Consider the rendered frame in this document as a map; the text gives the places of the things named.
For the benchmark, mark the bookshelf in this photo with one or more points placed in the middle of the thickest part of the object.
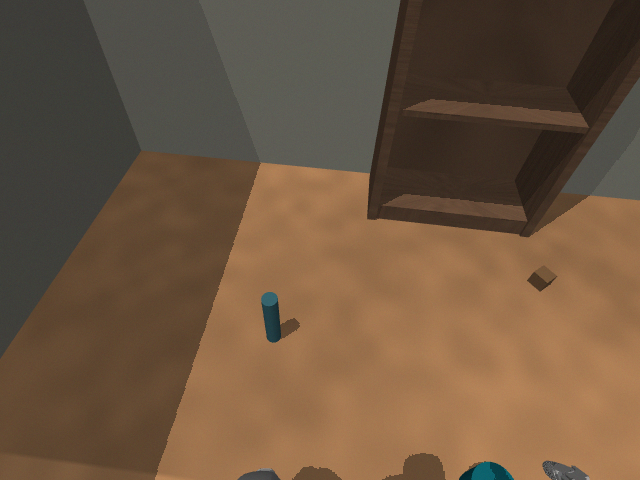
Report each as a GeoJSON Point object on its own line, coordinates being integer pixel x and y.
{"type": "Point", "coordinates": [490, 106]}

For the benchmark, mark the right robot hand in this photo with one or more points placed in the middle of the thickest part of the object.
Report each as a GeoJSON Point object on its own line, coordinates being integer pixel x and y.
{"type": "Point", "coordinates": [557, 471]}

